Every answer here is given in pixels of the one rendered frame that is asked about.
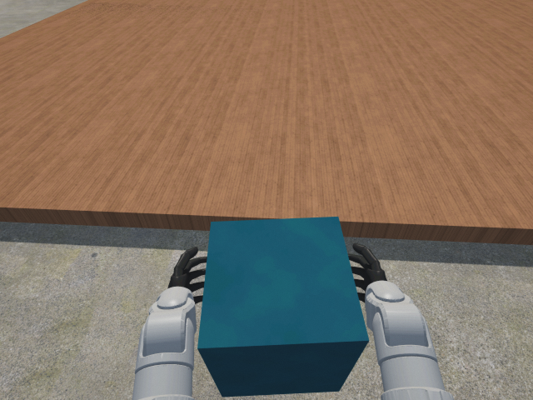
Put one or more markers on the left robot forearm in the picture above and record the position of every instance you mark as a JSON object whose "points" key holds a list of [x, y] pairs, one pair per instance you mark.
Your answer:
{"points": [[165, 355]]}

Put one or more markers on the left robot hand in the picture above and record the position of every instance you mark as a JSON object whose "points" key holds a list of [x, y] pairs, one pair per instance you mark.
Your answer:
{"points": [[182, 275]]}

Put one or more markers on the carton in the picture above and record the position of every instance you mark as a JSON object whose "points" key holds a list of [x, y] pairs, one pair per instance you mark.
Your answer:
{"points": [[280, 309]]}

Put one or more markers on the right robot forearm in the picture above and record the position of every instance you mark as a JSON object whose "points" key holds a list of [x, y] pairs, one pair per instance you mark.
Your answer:
{"points": [[404, 349]]}

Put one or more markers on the right robot hand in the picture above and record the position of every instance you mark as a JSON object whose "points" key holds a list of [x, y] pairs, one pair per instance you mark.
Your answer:
{"points": [[372, 271]]}

